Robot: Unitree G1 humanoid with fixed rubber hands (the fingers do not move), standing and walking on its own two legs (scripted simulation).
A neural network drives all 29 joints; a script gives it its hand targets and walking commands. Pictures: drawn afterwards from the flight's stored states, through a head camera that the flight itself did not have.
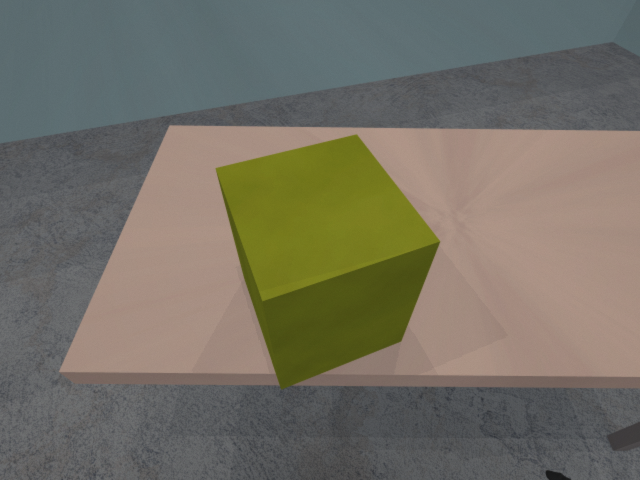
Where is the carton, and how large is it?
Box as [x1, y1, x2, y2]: [216, 134, 439, 389]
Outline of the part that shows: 356,134 216,168 243,275 281,389 400,341 439,243 439,240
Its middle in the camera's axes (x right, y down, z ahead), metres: -0.01 +0.04 +0.55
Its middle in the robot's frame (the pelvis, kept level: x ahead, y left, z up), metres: +0.39 +0.02 +0.03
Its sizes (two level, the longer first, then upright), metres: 0.210 0.200 0.250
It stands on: a table, 0.66 m high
